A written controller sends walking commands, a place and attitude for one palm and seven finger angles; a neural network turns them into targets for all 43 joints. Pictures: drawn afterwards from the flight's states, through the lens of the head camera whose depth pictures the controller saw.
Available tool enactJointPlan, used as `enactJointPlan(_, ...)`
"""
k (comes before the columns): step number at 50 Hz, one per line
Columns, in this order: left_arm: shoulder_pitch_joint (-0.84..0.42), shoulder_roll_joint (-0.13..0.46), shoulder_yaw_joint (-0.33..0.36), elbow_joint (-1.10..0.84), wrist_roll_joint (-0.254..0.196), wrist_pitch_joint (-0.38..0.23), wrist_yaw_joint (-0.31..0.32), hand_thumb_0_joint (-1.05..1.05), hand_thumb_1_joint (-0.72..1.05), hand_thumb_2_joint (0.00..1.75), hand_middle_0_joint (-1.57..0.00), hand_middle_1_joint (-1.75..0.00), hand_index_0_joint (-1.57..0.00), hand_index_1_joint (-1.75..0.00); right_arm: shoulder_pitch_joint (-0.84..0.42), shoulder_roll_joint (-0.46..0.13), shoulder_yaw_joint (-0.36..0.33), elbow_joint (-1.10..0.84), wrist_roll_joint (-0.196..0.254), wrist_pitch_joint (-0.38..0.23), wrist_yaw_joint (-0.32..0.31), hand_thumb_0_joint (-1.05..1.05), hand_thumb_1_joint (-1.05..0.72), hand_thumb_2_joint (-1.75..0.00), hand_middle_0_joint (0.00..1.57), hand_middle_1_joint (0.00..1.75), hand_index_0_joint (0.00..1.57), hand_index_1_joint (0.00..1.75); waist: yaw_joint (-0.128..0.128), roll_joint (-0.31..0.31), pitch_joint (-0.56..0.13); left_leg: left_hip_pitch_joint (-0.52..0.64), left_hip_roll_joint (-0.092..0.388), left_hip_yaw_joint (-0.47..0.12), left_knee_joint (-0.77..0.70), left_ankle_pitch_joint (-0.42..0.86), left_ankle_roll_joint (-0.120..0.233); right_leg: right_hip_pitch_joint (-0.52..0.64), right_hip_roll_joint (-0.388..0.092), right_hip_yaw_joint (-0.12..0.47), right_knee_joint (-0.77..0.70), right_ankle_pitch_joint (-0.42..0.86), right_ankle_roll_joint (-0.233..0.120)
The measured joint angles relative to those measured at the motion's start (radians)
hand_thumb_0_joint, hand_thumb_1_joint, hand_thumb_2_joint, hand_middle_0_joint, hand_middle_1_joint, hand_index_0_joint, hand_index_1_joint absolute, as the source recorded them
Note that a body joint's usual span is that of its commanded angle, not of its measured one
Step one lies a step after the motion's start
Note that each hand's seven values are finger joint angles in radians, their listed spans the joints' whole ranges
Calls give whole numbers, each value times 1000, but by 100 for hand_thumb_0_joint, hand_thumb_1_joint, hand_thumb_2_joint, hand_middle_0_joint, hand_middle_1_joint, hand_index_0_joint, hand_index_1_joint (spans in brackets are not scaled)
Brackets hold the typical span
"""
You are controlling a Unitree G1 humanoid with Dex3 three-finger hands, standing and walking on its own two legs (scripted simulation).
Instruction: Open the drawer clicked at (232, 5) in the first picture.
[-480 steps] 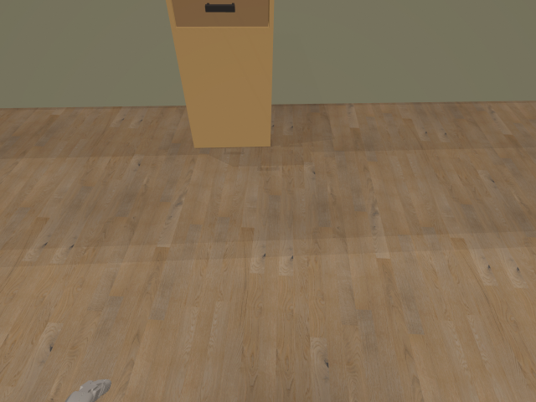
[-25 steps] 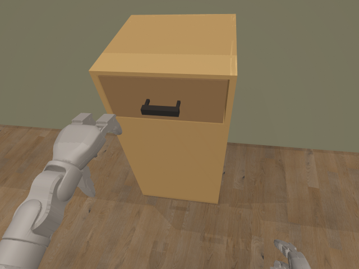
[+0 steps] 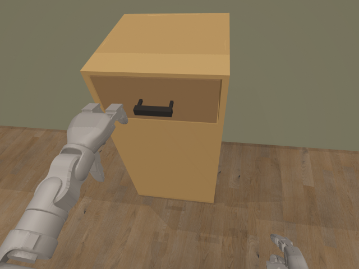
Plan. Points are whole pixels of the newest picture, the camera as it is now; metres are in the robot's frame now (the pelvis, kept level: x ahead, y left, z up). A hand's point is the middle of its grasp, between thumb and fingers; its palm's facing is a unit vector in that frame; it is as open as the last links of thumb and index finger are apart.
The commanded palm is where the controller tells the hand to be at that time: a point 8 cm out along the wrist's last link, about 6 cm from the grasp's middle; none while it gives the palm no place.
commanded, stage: move the hooked fingers above the handle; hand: left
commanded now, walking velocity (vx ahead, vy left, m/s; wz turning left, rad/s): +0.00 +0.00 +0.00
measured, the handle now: (154, 106) +0.58 +0.16 +0.00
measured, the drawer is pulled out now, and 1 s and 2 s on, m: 0.00 0.00 0.00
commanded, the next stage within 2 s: none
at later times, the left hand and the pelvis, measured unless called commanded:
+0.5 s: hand (124, 122) +0.43 +0.20 +0.08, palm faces +0.03 -0.05 -1.00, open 13.8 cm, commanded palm +0.41 +0.20 +0.14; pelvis +0.03 +0.00 -0.01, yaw -1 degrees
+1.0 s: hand (141, 108) +0.50 +0.17 +0.07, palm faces -0.01 -0.01 -1.00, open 13.8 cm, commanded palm +0.49 +0.18 +0.12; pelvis +0.02 +0.00 -0.01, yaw -1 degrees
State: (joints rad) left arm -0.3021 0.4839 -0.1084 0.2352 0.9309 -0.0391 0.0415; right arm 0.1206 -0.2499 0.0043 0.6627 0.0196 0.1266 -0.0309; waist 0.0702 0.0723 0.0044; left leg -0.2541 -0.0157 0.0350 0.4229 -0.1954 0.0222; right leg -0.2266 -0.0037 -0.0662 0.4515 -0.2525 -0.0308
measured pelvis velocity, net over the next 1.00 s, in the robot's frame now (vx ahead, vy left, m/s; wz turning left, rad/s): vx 0.02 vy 0.00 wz -0.02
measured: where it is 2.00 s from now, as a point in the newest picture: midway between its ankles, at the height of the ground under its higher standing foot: outside the picture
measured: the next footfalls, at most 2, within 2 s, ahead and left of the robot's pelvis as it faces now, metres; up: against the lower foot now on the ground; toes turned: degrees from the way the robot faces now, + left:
none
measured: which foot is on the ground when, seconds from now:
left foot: down 0.00-1.00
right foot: down 0.00-1.00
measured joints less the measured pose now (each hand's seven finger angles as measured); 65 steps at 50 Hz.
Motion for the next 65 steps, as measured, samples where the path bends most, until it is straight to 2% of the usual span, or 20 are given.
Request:
enactJointPlan(8,-72,-6,-1,89,1,33,-11,0,-49,30,-32,-120,-32,-120,44,-18,-15,12,3,16,-2,1,-91,-90,20,30,20,30,-23,6,-21,-26,3,7,15,-21,0,-29,3,8,13,-17,0)
enactJointPlan(14,-90,-14,-1,125,2,9,-21,0,-49,30,-32,-120,-32,-120,71,-25,-28,8,4,24,-4,1,-91,-90,20,30,20,30,-38,-2,-30,-45,4,15,31,-40,0,-51,3,16,33,-35,0)
enactJointPlan(19,-111,-24,0,144,19,-15,17,0,-49,30,-32,-120,-32,-120,84,-24,-43,11,2,22,-3,1,-91,-90,20,30,20,30,-41,-9,-39,-71,5,18,52,-56,0,-78,3,19,52,-49,0)
enactJointPlan(25,-178,-40,-17,216,41,29,63,0,-49,30,-32,-120,-32,-120,88,-17,-51,19,4,21,7,1,-91,-90,20,30,20,30,-45,-10,-56,-102,5,16,75,-70,0,-107,2,18,73,-62,0)
enactJointPlan(32,-258,-66,-51,320,50,74,54,0,-49,30,-32,-120,-32,-120,90,-7,-44,20,6,34,9,1,-91,-90,20,30,20,30,-60,-8,-75,-118,4,16,90,-79,1,-122,1,18,86,-71,2)
enactJointPlan(40,-366,-84,-65,458,72,34,64,0,-49,30,-32,-120,-32,-120,109,1,-45,13,2,33,2,1,-91,-90,20,30,20,30,-83,-18,-78,-153,7,17,118,-88,0,-158,2,19,115,-81,-1)
enactJointPlan(44,-424,-87,-48,535,87,18,101,0,-49,30,-32,-120,-32,-120,127,0,-48,22,-2,28,3,0,-91,-90,20,30,20,30,-98,-20,-84,-183,9,18,137,-93,-1,-188,4,20,134,-85,-2)
enactJointPlan(48,-483,-74,-27,627,101,39,136,0,-49,30,-32,-120,-32,-120,149,-2,-48,33,-4,25,4,0,-91,-90,20,30,20,30,-119,-23,-89,-215,14,20,151,-95,-3,-221,8,22,147,-85,-4)
enactJointPlan(54,-559,-47,-18,739,104,66,134,0,-49,30,-32,-120,-32,-120,195,-11,-58,46,-7,18,2,0,-91,-90,20,30,20,30,-154,-24,-92,-258,21,19,167,-96,-4,-259,15,20,152,-79,-6)
enactJointPlan(58,-605,-41,-21,786,99,44,125,0,-49,30,-32,-120,-32,-120,226,-19,-63,58,-8,9,-2,0,-91,-90,20,30,20,30,-177,-25,-93,-284,25,15,181,-99,-4,-280,18,17,156,-79,-6)
enactJointPlan(62,-632,-30,13,807,113,13,140,0,-49,30,-32,-120,-32,-120,249,-26,-66,60,-12,0,-5,0,-91,-90,20,30,20,30,-201,-28,-99,-316,30,22,197,-106,-2,-313,22,24,166,-79,-5)
enactJointPlan(65,-631,-29,43,808,129,4,166,0,-49,30,-35,-122,-33,-121,270,-28,-71,57,-16,-2,-4,0,-91,-90,20,30,20,30,-204,-24,-112,-333,34,31,206,-111,0,-332,26,33,172,-78,-3)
